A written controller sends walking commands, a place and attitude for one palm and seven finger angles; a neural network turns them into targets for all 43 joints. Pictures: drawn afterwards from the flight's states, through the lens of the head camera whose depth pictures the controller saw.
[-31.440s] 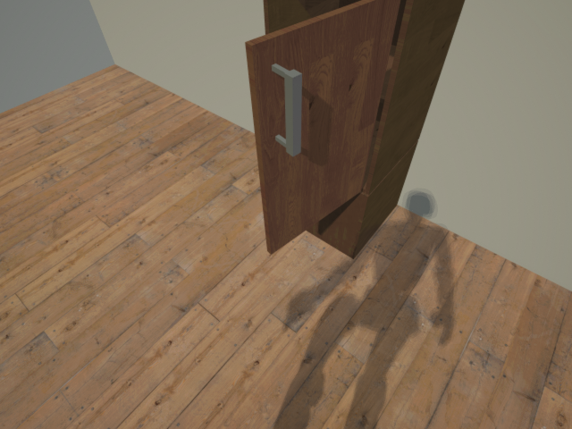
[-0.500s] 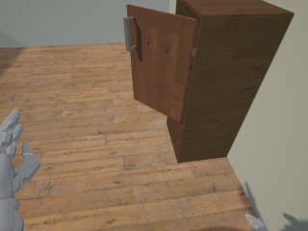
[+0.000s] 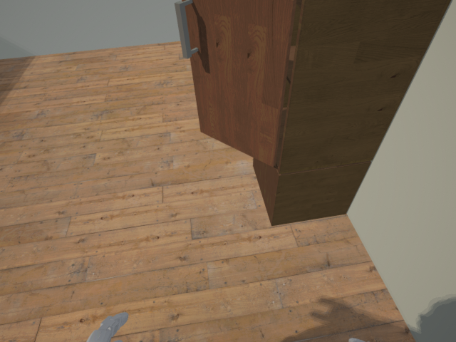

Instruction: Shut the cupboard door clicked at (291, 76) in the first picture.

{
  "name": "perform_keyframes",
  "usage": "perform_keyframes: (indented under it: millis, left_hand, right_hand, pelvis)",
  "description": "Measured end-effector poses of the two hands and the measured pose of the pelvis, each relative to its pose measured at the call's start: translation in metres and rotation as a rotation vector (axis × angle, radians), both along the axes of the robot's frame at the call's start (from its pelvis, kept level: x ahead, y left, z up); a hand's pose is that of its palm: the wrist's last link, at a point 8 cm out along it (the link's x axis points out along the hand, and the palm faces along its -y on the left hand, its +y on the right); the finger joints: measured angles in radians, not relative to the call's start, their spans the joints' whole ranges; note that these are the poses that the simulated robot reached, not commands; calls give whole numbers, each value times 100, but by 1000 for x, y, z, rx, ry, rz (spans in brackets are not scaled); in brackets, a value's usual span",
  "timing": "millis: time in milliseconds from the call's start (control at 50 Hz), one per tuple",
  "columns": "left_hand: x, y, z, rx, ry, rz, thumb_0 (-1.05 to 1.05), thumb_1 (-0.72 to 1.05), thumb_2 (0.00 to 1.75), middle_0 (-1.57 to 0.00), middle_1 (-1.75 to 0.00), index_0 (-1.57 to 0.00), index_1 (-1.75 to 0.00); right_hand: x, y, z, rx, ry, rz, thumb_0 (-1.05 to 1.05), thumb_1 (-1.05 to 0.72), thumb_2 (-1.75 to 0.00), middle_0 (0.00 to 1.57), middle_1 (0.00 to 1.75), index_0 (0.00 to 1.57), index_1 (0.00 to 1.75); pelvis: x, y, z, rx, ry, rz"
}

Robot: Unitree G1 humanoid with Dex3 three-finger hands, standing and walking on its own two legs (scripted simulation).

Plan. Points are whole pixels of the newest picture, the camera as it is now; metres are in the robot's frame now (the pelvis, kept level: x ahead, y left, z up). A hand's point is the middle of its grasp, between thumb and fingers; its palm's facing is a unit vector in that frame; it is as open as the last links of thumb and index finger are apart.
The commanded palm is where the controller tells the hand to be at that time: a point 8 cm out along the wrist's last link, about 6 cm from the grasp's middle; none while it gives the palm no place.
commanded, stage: let the arm hang, fingers relaxed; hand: left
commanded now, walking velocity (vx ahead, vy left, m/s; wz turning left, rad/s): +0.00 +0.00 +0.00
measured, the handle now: (188, 29) +0.99 +0.17 +0.14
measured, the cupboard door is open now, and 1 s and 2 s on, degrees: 44 44 44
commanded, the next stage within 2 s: look to check the result in 0.88 s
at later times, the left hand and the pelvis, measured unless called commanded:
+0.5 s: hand out of the picture -0.03 +0.23 -0.15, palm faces +0.03 -0.97 -0.25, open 7.4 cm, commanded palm none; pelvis -0.02 +0.03 +0.02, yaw +0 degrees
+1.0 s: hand out of the picture -0.06 +0.20 -0.16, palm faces +0.02 -0.98 -0.17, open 7.4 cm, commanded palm none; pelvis -0.03 +0.03 +0.02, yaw -1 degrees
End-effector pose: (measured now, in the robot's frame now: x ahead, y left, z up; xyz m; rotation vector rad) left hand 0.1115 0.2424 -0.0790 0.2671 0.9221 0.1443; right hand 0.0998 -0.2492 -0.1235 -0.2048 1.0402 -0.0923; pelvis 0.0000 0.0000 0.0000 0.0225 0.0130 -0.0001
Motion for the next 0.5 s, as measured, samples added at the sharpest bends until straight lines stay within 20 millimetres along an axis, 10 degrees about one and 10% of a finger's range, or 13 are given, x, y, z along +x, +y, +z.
perform_keyframes:
  millis: [40, 140, 500]
  left_hand:
    - [-31, -26, -33, -107, 145, 6, 2, 91, 90, -20, -30, -20, -30]
    - [-65, -16, -56, -143, 244, 106, -4, 102, 90, -21, -30, -21, -30]
    - [-148, 34, -39, -51, 482, 154, 1, 92, 90, -20, -30, -20, -30]
  right_hand:
    - [-18, -2, 7, -33, 62, -13, 2, -91, -90, 20, 30, 21, 29]
    - [-57, -3, 21, -95, 206, -34, 1, -91, -90, 20, 30, 21, 29]
    - [-110, 56, -4, 28, 301, -98, 2, -93, -90, 20, 30, 21, 29]
  pelvis:
    - [0, -1, 3, 4, -9, 1]
    - [-4, -1, 11, -25, -19, 18]
    - [-16, 32, 20, -28, -55, -9]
